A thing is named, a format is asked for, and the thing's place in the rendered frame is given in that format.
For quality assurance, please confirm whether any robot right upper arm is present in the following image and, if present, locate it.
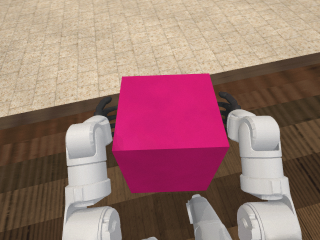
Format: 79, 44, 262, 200
237, 201, 302, 240

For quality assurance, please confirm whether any right robot thigh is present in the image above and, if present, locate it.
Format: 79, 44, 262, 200
186, 196, 232, 240

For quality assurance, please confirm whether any right robot hand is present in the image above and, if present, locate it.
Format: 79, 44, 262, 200
217, 91, 241, 133

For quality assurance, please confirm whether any carton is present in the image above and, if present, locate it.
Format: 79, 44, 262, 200
112, 73, 230, 193

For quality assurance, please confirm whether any robot left upper arm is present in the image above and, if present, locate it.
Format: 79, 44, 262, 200
63, 206, 122, 240

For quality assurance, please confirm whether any robot right shin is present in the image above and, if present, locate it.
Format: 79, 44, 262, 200
192, 194, 207, 200

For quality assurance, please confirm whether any robot left forearm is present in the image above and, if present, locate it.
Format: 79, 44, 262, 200
62, 115, 113, 240

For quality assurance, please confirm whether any robot right forearm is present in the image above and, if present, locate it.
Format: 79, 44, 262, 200
226, 109, 302, 237

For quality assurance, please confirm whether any left robot hand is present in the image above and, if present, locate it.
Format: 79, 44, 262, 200
93, 96, 118, 137

